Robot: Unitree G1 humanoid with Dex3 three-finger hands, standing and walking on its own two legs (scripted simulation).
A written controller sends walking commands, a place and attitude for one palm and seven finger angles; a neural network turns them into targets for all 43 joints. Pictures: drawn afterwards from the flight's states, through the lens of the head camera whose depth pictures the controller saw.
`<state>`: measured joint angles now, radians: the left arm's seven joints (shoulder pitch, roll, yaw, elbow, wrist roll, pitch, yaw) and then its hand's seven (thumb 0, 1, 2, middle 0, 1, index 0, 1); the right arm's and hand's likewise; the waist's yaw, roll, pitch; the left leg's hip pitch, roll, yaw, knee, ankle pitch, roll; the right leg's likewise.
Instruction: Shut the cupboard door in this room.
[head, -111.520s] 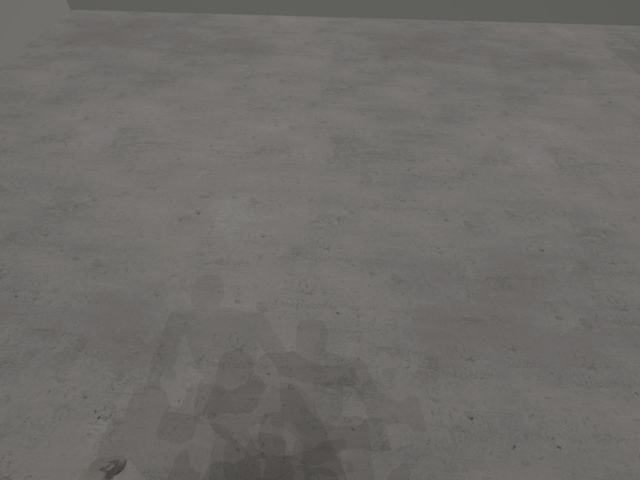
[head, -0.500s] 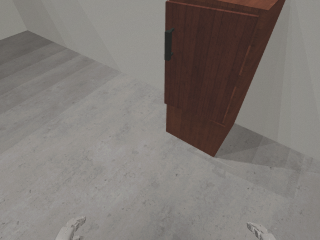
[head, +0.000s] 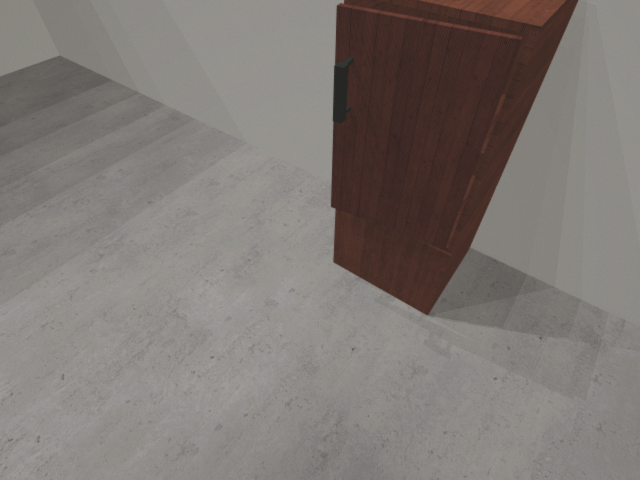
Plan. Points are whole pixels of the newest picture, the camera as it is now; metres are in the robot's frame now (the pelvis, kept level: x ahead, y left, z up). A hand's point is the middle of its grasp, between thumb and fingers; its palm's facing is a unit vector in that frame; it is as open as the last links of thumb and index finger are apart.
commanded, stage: let the arm hang, fingers relaxed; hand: left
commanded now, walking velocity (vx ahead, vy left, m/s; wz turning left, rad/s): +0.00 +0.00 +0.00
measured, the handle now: (344, 90) +0.94 -0.01 +0.03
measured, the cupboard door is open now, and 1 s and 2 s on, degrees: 7 7 7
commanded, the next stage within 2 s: look to check the result in 0.38 s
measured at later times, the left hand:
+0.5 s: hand out of the picture +0.04 +0.19 -0.17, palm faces +0.00 -0.97 -0.23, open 7.3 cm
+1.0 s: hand out of the picture +0.08 +0.21 -0.16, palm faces +0.00 -0.96 -0.29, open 7.3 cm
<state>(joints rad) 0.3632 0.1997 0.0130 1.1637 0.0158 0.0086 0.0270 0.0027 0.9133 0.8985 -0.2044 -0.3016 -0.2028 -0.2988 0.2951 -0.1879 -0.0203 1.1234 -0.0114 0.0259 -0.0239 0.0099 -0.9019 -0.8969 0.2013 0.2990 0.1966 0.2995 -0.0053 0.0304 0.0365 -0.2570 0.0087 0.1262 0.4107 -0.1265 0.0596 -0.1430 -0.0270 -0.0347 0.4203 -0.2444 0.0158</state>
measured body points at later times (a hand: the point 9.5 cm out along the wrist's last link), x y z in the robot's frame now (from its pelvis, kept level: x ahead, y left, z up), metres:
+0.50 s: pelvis +0.01 -0.01 +0.00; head +0.02 -0.01 +0.45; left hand +0.04 +0.24 -0.15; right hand +0.03 -0.27 -0.15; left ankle +0.07 +0.08 -0.74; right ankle -0.01 -0.14 -0.74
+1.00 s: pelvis +0.04 -0.02 +0.01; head +0.05 -0.02 +0.46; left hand +0.08 +0.26 -0.14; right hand +0.10 -0.29 -0.14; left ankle +0.07 +0.08 -0.74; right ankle -0.01 -0.14 -0.74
